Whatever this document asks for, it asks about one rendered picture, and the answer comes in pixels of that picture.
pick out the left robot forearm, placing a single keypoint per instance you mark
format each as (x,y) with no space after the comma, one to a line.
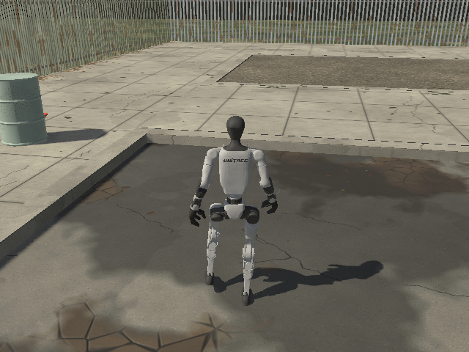
(198,197)

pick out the right robot upper arm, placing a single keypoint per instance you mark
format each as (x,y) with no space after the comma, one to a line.
(261,164)

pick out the robot head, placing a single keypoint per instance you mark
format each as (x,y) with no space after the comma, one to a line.
(235,127)

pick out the left robot upper arm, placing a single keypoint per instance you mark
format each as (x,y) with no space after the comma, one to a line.
(208,166)

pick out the robot left hand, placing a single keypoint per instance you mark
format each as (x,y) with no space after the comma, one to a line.
(192,216)

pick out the right robot forearm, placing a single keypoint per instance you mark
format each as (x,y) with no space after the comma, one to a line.
(270,193)

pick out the robot right hand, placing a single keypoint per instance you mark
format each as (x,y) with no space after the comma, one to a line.
(266,203)

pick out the left robot foot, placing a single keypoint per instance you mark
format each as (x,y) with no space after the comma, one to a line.
(209,280)

